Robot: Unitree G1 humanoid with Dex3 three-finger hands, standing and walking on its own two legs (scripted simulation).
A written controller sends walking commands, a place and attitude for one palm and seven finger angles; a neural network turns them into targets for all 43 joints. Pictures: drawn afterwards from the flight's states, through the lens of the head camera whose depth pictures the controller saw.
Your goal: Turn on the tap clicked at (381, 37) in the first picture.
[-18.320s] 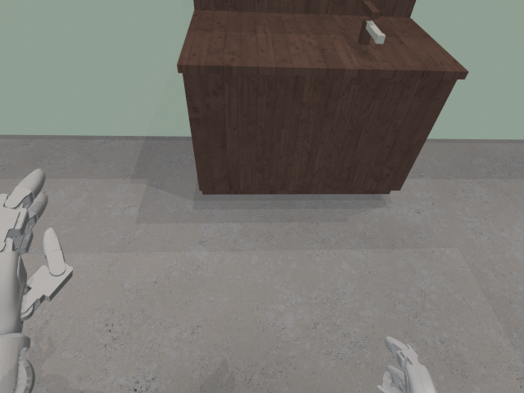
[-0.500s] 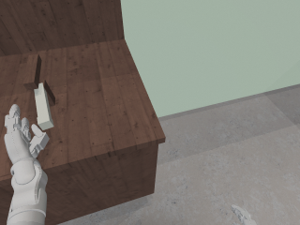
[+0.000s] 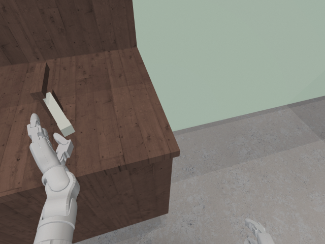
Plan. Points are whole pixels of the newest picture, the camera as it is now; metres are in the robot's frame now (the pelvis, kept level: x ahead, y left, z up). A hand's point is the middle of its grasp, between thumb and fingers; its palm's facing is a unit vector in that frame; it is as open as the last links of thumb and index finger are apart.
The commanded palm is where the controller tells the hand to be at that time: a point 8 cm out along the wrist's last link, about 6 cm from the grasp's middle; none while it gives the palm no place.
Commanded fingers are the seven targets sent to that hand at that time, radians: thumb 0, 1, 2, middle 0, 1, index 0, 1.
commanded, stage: push the lever round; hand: left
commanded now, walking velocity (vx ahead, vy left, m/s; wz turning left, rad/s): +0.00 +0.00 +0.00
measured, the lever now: (66, 128) +0.37 +0.27 +0.09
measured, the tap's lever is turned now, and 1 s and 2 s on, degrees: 22 46 86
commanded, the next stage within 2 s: lift the hand up off the lever in 1.78 s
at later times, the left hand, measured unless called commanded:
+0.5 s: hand (84, 135) +0.36 +0.22 +0.07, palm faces +0.73 -0.68 -0.07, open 7.8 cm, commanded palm +0.31 +0.24 +0.08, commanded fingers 0.00 0.90 0.90 -0.15 -0.15 -0.15 -0.15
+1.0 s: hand (96, 126) +0.39 +0.20 +0.07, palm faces +0.79 -0.61 -0.07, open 7.8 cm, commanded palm +0.34 +0.21 +0.08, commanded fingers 0.00 0.90 0.90 -0.15 -0.15 -0.15 -0.15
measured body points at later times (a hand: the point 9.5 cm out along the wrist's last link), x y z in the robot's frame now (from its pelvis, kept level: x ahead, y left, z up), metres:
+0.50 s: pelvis -0.01 +0.00 +0.00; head +0.01 +0.00 +0.45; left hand +0.32 +0.26 +0.08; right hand +0.14 -0.24 -0.11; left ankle +0.02 +0.11 -0.71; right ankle -0.02 -0.08 -0.71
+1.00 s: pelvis -0.01 -0.01 +0.00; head +0.02 -0.01 +0.44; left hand +0.34 +0.23 +0.08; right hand +0.12 -0.24 -0.13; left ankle +0.02 +0.11 -0.71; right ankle -0.02 -0.08 -0.71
